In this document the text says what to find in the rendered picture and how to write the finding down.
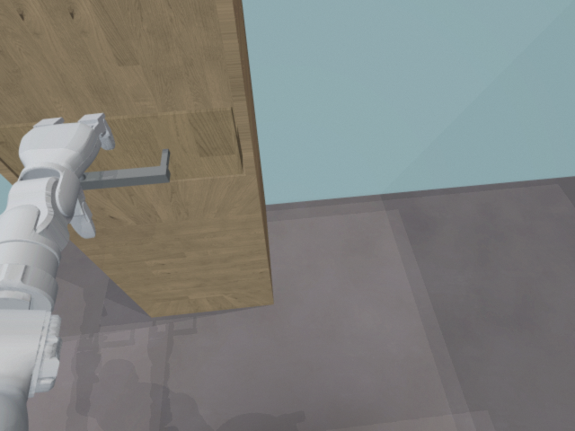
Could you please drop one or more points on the drawer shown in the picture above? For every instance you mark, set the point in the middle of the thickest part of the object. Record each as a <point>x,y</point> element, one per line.
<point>202,143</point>

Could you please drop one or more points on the robot left upper arm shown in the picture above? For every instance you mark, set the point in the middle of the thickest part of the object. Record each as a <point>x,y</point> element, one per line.
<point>29,359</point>

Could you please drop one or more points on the robot left hand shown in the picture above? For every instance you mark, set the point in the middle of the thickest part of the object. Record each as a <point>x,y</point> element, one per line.
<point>74,146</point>

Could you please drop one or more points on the cabinet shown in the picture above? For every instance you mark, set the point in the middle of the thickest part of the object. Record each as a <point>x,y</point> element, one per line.
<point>185,246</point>

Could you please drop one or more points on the handle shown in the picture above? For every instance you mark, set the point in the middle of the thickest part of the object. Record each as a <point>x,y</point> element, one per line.
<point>129,177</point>

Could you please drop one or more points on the left robot forearm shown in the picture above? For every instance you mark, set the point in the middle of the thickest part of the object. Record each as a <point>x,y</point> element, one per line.
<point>33,232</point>

